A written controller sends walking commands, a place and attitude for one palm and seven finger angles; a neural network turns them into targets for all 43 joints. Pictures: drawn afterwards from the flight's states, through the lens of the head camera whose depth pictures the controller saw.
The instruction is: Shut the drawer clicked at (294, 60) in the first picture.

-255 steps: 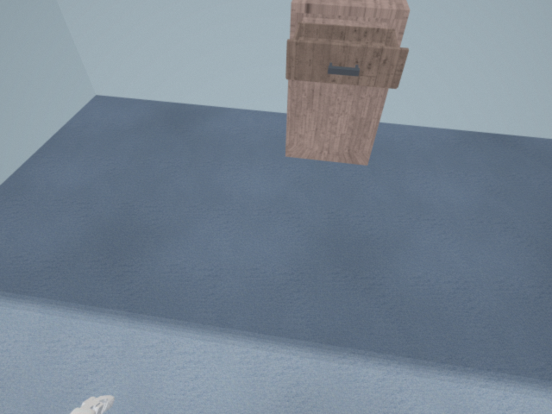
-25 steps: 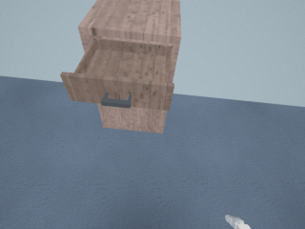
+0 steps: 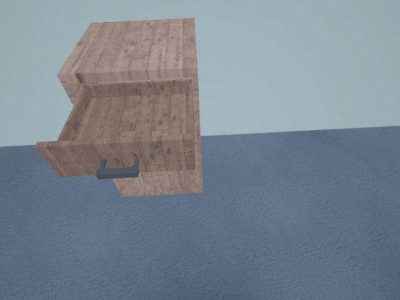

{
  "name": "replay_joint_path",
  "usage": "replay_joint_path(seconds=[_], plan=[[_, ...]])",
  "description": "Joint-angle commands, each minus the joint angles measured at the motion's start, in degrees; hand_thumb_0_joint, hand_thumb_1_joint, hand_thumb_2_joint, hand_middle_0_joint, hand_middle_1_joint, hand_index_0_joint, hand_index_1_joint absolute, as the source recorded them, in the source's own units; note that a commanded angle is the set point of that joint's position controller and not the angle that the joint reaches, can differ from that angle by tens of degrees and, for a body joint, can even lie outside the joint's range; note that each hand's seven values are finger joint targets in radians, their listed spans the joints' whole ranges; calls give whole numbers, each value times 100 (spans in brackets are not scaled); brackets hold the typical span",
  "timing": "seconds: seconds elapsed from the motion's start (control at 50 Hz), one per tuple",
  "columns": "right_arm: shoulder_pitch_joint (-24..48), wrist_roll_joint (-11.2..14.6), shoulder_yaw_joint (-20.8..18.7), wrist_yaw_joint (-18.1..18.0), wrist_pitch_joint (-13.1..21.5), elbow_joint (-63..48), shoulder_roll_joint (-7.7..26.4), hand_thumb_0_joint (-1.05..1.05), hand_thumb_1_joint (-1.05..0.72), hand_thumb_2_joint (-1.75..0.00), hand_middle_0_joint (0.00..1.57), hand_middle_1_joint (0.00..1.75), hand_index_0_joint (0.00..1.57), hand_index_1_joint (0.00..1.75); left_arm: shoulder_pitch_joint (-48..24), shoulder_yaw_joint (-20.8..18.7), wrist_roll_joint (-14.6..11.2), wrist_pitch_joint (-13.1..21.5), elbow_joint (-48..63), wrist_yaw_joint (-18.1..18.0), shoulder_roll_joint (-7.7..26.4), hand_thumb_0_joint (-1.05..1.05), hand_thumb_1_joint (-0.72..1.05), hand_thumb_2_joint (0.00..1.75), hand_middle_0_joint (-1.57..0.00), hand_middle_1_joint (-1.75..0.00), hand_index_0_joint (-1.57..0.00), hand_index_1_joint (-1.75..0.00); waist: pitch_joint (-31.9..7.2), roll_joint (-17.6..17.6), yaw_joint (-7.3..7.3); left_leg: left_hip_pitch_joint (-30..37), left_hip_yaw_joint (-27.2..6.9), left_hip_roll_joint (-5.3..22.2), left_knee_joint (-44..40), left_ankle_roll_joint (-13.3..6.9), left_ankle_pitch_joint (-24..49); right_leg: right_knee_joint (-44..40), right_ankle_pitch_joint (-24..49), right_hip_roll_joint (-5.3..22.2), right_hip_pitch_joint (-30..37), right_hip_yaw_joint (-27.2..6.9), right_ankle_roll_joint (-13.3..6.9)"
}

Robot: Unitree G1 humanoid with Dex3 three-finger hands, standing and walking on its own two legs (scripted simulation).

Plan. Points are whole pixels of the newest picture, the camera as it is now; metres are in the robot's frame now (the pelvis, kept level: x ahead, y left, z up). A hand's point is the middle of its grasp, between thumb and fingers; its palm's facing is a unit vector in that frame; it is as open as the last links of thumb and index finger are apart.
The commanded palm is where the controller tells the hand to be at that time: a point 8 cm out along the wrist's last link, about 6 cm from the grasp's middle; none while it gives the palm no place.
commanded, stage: take the last steps up to it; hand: left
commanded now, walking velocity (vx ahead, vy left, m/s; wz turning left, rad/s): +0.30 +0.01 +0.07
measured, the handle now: (119, 167) +0.48 +0.24 -0.07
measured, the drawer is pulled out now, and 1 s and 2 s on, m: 0.30 0.30 0.30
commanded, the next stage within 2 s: come to a stop and stand still in 0.52 s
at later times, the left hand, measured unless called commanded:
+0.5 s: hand out of the picture +0.04 +0.11 -0.15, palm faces +0.19 -0.97 -0.16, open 7.3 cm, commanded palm none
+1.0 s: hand (122, 268) +0.24 +0.21 -0.17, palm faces +0.10 -0.97 -0.22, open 7.4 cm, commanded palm none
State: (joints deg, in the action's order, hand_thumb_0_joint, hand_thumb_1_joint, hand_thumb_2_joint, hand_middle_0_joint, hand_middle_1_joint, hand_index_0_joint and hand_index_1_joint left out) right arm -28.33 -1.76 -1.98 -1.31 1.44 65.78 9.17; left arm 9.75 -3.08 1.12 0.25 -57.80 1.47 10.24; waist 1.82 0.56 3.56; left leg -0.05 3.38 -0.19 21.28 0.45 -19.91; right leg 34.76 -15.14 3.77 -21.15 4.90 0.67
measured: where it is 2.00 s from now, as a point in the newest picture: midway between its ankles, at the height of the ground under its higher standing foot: outside the picture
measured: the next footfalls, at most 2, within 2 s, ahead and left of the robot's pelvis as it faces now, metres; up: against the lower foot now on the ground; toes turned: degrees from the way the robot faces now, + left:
right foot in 0.02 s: +0.11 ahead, -0.10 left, +0.00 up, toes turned -6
left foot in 0.64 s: +0.27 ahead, +0.10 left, +0.00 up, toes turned +5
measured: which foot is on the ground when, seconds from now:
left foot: down 0.00-0.02, up 0.04-0.62, down 0.64-1.00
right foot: up 0.00-0.00, down 0.02-0.64, up 0.66-1.00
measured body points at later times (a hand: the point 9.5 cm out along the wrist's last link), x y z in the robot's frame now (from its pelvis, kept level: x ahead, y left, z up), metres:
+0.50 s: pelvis +0.14 -0.02 +0.01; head +0.15 -0.04 +0.46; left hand +0.03 +0.16 -0.14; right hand +0.25 -0.24 -0.14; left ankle +0.22 +0.12 -0.69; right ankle +0.07 -0.10 -0.73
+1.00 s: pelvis +0.20 +0.01 +0.01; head +0.22 +0.03 +0.46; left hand +0.23 +0.26 -0.15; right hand +0.27 -0.22 -0.14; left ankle +0.23 +0.11 -0.73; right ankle +0.18 -0.14 -0.67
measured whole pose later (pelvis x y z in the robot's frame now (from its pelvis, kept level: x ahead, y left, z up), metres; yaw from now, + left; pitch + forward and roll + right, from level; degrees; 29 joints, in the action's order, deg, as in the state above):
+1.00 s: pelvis +0.20 +0.01 +0.01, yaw +2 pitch -1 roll +0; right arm -9.4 -1.0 -1.8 -2.8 -0.9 60.8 8.2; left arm 11.2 -3.7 1.2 -3.0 -59.6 -2.2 12.4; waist 3.0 -2.9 -0.4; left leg -13.6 7.1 1.3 24.3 -2.3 -10.2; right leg 55.4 -23.3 2.4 -22.9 -0.6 2.3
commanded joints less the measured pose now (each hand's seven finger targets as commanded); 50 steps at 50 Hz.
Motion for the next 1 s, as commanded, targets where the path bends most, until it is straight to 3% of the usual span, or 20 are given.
replay_joint_path(seconds=[0.0,0.02,0.04,0.08,0.12,0.16,0.34,0.44,0.48,0.52,0.56,0.58,0.6,0.62,0.64,0.66,0.68,0.74,0.9,0.98], plan=[[170,123,-40,62,199,-567,309,0,-90,-90,20,30,20,30,2089,-338,40,316,-285,-170,1435,0,90,90,-20,-30,-20,-30,-733,-2112,-1057,-3374,197,-40,3384,-241,-1219,-1993,-468,2108,3512,-3088,-907],[546,78,-111,69,170,-653,596,0,-90,-90,20,30,20,30,2154,-301,-61,289,-313,-202,1362,0,90,90,-20,-30,-20,-30,-499,-1316,-1096,-3528,-275,199,4209,-294,-1251,-2317,-515,2207,2959,-3201,-1083],[471,89,-169,91,158,-552,539,0,-90,-90,20,30,20,30,1595,-263,-70,316,-227,-209,1157,0,90,90,-20,-30,-20,-30,-316,-1064,-817,-3455,-436,439,4520,-323,-649,-2429,-1195,1988,2365,-2826,-1032],[539,60,-182,121,60,-457,370,0,-90,-90,20,30,20,30,923,-150,-73,323,-44,-234,703,0,90,90,-20,-30,-20,-30,193,-548,-515,-3277,-457,648,4683,-260,105,-2621,-1102,1669,1370,-2105,-890],[443,26,-136,142,-19,-357,149,0,-90,-90,20,30,20,30,874,-13,-53,400,-78,-246,326,0,90,90,-20,-30,-20,-30,476,-386,-332,-3066,-366,702,4440,-138,575,-2698,193,1309,888,-1231,-738],[351,23,-134,141,-77,-333,98,0,-90,-90,20,30,20,30,1051,23,-40,441,-163,-257,253,0,90,90,-20,-30,-20,-30,420,-494,-252,-3128,-264,690,4263,-30,734,-2654,967,1195,1005,-830,-751],[1677,48,-143,246,-110,-823,218,0,-90,-90,20,30,20,30,1765,84,-20,538,-504,-289,314,0,90,90,-20,-30,-20,-30,489,-608,-463,-3725,-127,688,3137,128,1165,-2457,2546,1189,1788,-591,-848],[2320,68,-90,273,-83,-1024,165,0,-90,-90,20,30,20,30,2077,92,15,494,-685,-336,360,0,90,90,-20,-30,-20,-30,577,-536,-608,-3398,55,513,2368,9,915,-2233,3272,1284,2003,-550,-913],[2438,82,-62,278,-52,-1061,158,0,-90,-90,20,30,20,30,2167,82,34,450,-745,-347,426,0,90,90,-20,-30,-20,-30,529,-778,-661,-3166,148,406,2060,-75,758,-2055,3596,1305,2112,-502,-910],[2426,86,-46,256,-12,-1087,154,0,-90,-90,20,30,20,30,2136,52,45,420,-770,-366,440,0,90,90,-20,-30,-20,-30,386,-704,-628,-2739,207,249,1670,-179,550,-1745,4074,1282,2213,-428,-880],[1793,71,-37,174,50,-898,239,0,-90,-90,20,30,20,30,1993,33,20,395,-766,-367,482,0,90,90,-20,-30,-20,-30,36,-695,-344,-1692,380,-41,934,-289,890,-934,4565,1041,2108,-165,-702],[1172,56,-75,139,99,-704,377,0,-90,-90,20,30,20,30,1924,51,7,375,-769,-357,460,0,90,90,-20,-30,-20,-30,-267,-687,-101,-803,325,-2,536,-355,1502,-105,4212,855,1782,-48,-548],[551,-4,-140,69,154,-577,767,0,-90,-90,20,30,20,30,1964,77,-57,368,-699,-358,279,0,90,90,-20,-30,-20,-30,-885,-52,91,514,-412,860,544,-613,3200,1035,2539,390,941,190,-309],[281,37,-188,1,157,-528,1152,0,-90,-90,20,30,20,30,2203,180,-132,364,-663,-365,-82,0,90,90,-20,-30,-20,-30,-1404,1080,-10,1556,-1983,2280,568,-1335,6096,2438,-1609,-251,-417,259,-75],[516,137,-114,-57,71,-546,1060,0,-90,-90,20,30,20,30,2139,169,-91,291,-671,-441,9,0,90,90,-20,-30,-20,-30,-1331,532,-159,856,-1663,2421,352,-1547,6719,2833,-2159,-120,-173,-362,-141],[953,130,-39,-125,70,-593,815,0,-90,-90,20,30,20,30,1969,174,-92,220,-704,-474,-101,0,90,90,-20,-30,-20,-30,-716,144,-298,200,-1301,2256,226,-1456,6912,2686,-1868,51,-144,-548,-68],[1341,144,56,-171,102,-639,664,0,-90,-90,20,30,20,30,1979,188,-100,140,-780,-496,-158,0,90,90,-20,-30,-20,-30,-576,389,-469,-290,-1160,2175,54,-1303,6746,2485,-1710,135,50,-680,41],[1743,158,89,-178,8,-632,494,0,-90,-90,20,30,20,30,1877,170,-55,-79,-833,-475,-66,0,90,90,-20,-30,-20,-30,-79,417,-582,-1098,-657,1750,-327,-984,5550,1835,-1150,164,486,-597,149],[1737,94,-133,-177,-168,-741,736,0,-90,-90,20,30,20,30,1275,-74,39,-388,-329,-394,270,0,90,90,-20,-30,-20,-30,-179,676,-520,-1252,-644,1737,-462,-1009,3549,2475,-779,-88,-112,-631,164],[1634,54,-180,-116,-196,-726,735,0,-90,-90,20,30,20,30,762,-24,29,-344,-80,-371,277,0,90,90,-20,-30,-20,-30,-87,1048,-373,-1200,-703,1628,-475,-972,2600,1468,-1000,-95,15,-434,133]])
